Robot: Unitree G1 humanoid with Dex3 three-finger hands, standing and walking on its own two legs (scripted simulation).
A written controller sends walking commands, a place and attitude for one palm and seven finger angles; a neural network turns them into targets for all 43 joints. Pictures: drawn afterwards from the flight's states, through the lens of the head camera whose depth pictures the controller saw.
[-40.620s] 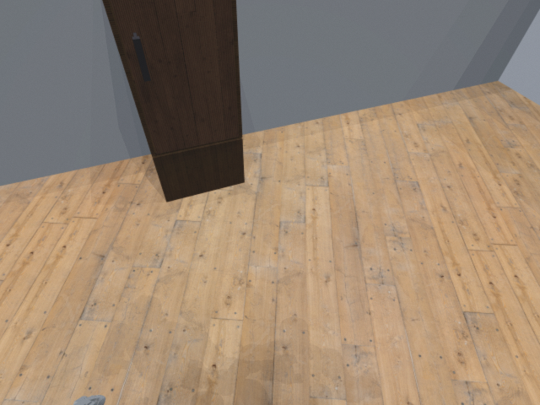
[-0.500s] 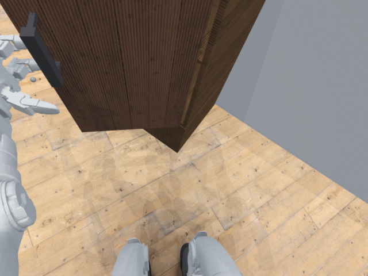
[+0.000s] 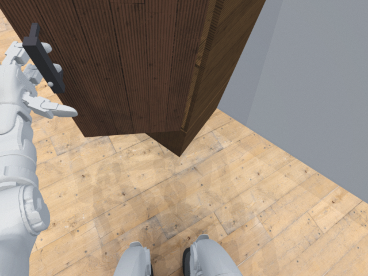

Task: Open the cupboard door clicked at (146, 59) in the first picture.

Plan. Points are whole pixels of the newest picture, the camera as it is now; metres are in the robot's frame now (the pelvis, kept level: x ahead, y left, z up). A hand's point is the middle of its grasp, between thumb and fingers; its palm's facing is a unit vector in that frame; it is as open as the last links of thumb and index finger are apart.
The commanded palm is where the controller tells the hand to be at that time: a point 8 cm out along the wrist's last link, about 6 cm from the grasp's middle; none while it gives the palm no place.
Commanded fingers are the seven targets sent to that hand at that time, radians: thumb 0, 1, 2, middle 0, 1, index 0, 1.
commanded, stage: slide the fingers in behind the handle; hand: left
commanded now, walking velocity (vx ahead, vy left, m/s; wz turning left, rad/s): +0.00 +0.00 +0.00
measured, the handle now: (48, 60) +0.56 +0.26 +0.06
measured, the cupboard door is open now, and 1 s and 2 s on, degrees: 43 43 73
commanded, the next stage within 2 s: close the thumb around the handle in 0.32 s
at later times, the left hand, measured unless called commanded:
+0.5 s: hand (56, 83) +0.50 +0.24 +0.06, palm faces +0.07 -1.00 -0.01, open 13.9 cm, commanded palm +0.48 +0.27 +0.06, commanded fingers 0.00 -0.22 0.42 -0.32 -1.23 -0.32 -1.23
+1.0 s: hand (57, 82) +0.50 +0.24 +0.05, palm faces +0.07 -1.00 -0.01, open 6.2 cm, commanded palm +0.48 +0.27 +0.06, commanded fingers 0.00 0.90 0.90 -0.40 -1.35 -0.40 -1.35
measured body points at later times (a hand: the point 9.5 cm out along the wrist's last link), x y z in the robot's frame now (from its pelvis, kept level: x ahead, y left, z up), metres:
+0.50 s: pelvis +0.00 +0.00 +0.00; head +0.15 +0.03 +0.42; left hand +0.49 +0.29 +0.06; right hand +0.02 -0.27 -0.11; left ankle -0.01 +0.09 -0.66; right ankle +0.03 -0.11 -0.66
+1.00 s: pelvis +0.00 +0.00 +0.00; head +0.15 +0.03 +0.42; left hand +0.49 +0.29 +0.06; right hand +0.01 -0.27 -0.11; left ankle -0.01 +0.09 -0.66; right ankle +0.03 -0.11 -0.66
